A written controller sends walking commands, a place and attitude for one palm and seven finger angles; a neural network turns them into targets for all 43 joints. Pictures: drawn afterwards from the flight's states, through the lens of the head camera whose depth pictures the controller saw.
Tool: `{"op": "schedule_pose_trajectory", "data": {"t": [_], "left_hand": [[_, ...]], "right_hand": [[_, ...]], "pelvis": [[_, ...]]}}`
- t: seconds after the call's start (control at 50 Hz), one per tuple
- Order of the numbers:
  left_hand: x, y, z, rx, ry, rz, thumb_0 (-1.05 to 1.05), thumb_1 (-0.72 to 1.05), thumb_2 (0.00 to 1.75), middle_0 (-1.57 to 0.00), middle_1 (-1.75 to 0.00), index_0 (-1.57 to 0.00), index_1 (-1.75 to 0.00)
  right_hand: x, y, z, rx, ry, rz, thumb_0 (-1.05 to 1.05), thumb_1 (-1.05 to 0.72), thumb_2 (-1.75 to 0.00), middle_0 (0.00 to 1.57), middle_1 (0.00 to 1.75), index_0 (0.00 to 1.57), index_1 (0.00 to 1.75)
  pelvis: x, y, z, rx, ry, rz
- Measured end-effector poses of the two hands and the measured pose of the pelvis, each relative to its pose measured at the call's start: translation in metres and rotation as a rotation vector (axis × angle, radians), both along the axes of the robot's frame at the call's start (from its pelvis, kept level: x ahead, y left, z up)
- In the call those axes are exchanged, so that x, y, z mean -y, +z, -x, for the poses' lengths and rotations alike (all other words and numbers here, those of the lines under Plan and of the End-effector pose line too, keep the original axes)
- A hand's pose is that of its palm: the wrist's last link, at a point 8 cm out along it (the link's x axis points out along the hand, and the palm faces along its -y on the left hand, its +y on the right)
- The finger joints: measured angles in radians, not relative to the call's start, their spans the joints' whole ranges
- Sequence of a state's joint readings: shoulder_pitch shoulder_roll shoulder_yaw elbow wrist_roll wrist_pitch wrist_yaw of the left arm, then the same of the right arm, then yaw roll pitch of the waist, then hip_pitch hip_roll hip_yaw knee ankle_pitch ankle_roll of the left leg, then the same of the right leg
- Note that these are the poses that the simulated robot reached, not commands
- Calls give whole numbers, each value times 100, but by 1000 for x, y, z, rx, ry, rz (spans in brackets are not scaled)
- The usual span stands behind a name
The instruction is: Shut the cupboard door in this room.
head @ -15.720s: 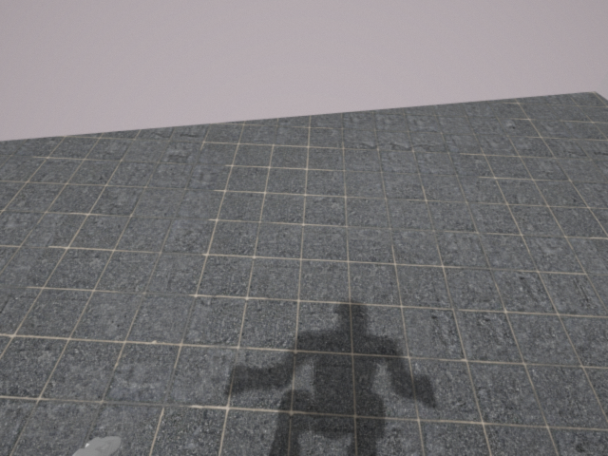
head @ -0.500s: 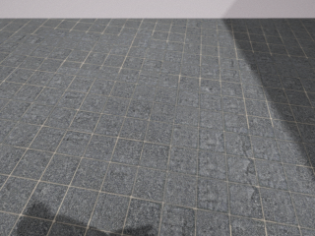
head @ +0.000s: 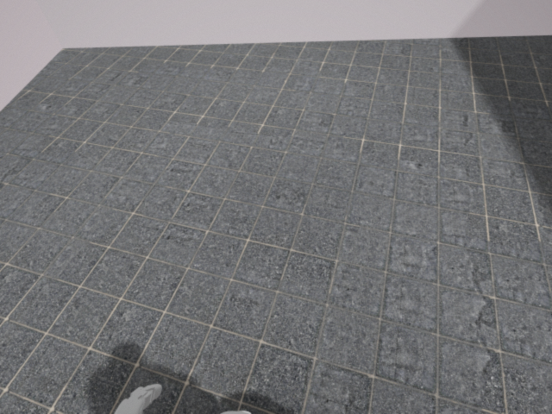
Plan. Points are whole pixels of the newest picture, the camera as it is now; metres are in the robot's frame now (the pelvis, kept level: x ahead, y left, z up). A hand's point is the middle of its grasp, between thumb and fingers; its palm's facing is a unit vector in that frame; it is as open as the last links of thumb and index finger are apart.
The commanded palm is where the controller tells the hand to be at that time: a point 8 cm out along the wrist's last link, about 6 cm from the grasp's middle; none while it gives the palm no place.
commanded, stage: turn or walk to find it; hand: left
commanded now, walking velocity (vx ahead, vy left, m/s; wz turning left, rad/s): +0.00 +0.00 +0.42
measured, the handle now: out of the picture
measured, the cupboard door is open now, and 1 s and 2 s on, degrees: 84 84 84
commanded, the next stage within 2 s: none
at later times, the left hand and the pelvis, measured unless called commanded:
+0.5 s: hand out of the picture -0.07 +0.24 -0.18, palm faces +0.28 -0.93 -0.26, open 7.4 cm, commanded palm none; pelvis -0.04 +0.03 +0.00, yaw +13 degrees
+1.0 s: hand out of the picture -0.04 +0.20 -0.14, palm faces +0.42 -0.86 -0.28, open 7.4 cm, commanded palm none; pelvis -0.04 -0.01 +0.01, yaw +26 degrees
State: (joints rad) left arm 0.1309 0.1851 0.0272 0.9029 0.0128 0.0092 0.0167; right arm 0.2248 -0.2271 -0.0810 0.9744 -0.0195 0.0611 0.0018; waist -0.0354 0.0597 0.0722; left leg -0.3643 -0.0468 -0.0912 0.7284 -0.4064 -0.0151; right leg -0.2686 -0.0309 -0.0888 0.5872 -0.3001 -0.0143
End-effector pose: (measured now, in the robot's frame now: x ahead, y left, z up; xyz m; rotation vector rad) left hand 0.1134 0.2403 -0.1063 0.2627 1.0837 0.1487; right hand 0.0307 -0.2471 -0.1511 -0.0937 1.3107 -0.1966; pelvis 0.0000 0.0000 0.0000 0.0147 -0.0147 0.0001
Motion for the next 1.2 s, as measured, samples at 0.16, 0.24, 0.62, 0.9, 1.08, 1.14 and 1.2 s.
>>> {"op": "schedule_pose_trajectory", "data": {"t": [0.16,0.24,0.62,0.9,1.08,1.14,1.2], "left_hand": [[13,5,56,-61,106,12,0,90,90,-21,-30,-20,-30],[11,-1,87,-104,167,26,0,90,90,-21,-30,-20,-30],[-59,-26,201,-225,408,71,0,91,90,-20,-30,-20,-30],[-19,-6,163,-48,420,11,0,91,90,-20,-30,-20,-30],[14,0,203,-95,526,37,0,90,90,-21,-30,-20,-30],[19,-4,222,-116,567,54,0,90,90,-21,-30,-20,-30],[20,-11,246,-144,611,73,0,90,90,-21,-30,-21,-30]], "right_hand": [[19,8,7,-61,68,1,1,-91,-89,20,30,20,30],[18,12,0,-80,120,16,1,-91,-90,20,30,20,30],[-73,42,-84,146,398,68,0,-91,-89,20,30,20,30],[-36,3,-66,39,418,-2,0,-91,-89,20,30,20,30],[-19,9,-67,-47,495,14,1,-91,-89,20,30,20,30],[-25,12,-71,-59,534,27,1,-91,-90,20,30,20,30],[-40,14,-82,-44,584,39,1,-91,-90,20,30,20,30]], "pelvis": [[12,11,8,9,81,-23],[11,12,12,4,120,-26],[-34,9,42,2,271,28],[3,0,44,-12,393,4],[15,10,45,-10,488,-21],[13,11,47,-11,519,-23],[9,9,52,-13,545,-20]]}}
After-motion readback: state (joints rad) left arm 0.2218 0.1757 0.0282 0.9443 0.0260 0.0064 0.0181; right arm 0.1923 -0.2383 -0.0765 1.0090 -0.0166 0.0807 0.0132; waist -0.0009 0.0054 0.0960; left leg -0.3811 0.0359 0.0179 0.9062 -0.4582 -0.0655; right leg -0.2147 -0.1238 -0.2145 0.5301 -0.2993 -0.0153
